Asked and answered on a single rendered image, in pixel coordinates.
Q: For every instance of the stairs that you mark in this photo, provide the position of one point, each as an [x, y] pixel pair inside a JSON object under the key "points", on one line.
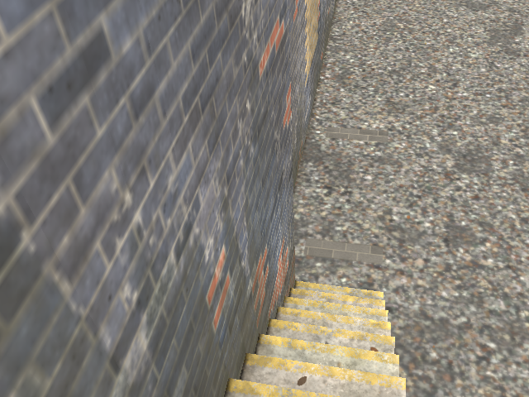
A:
{"points": [[326, 341]]}

